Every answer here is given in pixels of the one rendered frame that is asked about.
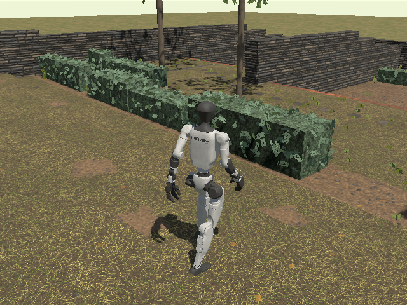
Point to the left robot hand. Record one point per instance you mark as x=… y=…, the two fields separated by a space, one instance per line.
x=171 y=187

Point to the right robot forearm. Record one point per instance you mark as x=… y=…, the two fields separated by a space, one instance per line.
x=232 y=171

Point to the right robot hand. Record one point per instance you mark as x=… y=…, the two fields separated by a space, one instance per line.
x=239 y=184

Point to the robot torso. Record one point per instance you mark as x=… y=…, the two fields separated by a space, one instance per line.
x=203 y=152

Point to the right robot shin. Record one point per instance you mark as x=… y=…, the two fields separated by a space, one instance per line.
x=203 y=244

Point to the left robot forearm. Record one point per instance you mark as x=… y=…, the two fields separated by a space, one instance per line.
x=173 y=169

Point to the robot right upper arm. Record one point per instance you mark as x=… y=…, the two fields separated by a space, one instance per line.
x=222 y=139

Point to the robot left upper arm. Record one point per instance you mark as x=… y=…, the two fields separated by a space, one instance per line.
x=181 y=142

